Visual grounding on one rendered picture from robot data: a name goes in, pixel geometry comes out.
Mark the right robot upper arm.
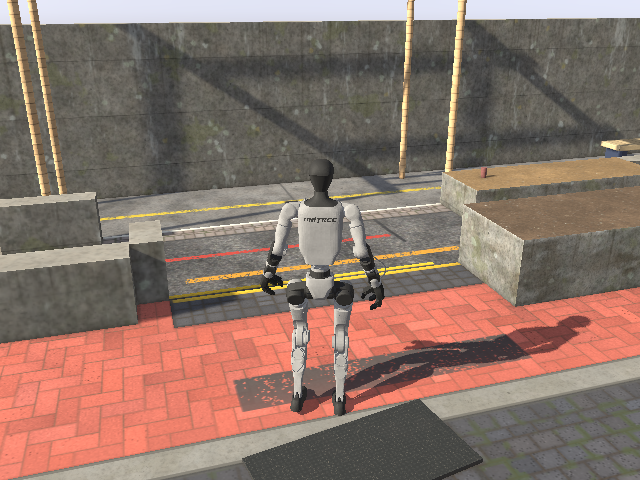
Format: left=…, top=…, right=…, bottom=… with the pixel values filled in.
left=341, top=202, right=369, bottom=259

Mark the right robot hand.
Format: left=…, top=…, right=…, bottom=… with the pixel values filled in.
left=361, top=283, right=385, bottom=310

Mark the robot left foot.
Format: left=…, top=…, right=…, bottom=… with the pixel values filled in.
left=290, top=386, right=307, bottom=412

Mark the left robot upper arm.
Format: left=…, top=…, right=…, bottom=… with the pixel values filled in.
left=272, top=201, right=300, bottom=256

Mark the right robot forearm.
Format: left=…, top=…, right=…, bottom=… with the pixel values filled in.
left=359, top=243, right=382, bottom=288

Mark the left robot hand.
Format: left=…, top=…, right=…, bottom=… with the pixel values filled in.
left=260, top=275, right=283, bottom=295

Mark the left robot forearm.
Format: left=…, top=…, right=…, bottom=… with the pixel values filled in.
left=263, top=241, right=282, bottom=279

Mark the robot right foot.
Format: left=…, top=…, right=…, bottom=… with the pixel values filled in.
left=332, top=390, right=346, bottom=416

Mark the robot foot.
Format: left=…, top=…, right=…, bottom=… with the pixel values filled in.
left=290, top=386, right=307, bottom=412
left=332, top=390, right=346, bottom=416

